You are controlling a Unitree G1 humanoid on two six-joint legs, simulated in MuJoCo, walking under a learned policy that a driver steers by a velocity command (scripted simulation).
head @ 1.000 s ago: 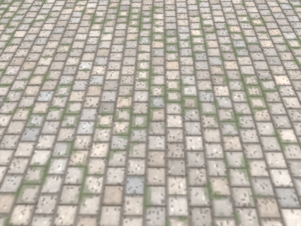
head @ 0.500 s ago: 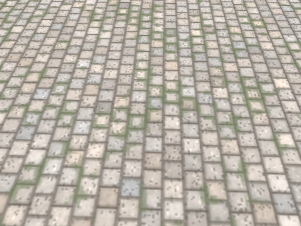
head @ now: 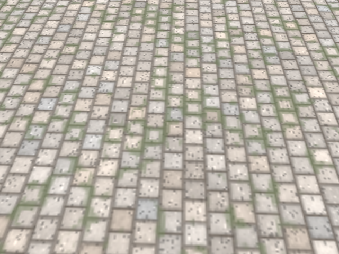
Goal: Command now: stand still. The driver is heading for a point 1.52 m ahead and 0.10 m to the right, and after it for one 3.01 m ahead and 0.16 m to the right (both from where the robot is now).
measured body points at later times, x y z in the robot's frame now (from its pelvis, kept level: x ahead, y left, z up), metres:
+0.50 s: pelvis +0.00 +0.00 +0.00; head +0.02 +0.00 +0.45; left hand -0.02 +0.23 -0.16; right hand +0.04 -0.25 -0.16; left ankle +0.03 +0.11 -0.74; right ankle -0.04 -0.13 -0.74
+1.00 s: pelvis +0.04 +0.00 -0.01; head +0.04 +0.00 +0.44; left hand -0.02 +0.23 -0.16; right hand +0.05 -0.25 -0.16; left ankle +0.03 +0.11 -0.73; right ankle -0.04 -0.13 -0.74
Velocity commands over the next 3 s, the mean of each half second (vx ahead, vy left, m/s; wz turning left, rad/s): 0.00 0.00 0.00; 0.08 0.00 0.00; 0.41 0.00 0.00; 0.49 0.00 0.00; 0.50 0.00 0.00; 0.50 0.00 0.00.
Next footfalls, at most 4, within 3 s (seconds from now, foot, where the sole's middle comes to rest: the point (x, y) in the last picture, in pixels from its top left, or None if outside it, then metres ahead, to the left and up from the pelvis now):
1.52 right None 0.48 -0.12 -0.77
2.08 left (150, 189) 0.79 0.11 -0.77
2.64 right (200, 134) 1.11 -0.13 -0.77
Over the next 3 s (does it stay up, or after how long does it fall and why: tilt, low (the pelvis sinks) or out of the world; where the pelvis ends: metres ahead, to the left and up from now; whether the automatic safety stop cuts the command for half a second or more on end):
stays up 1.12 -0.05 0.01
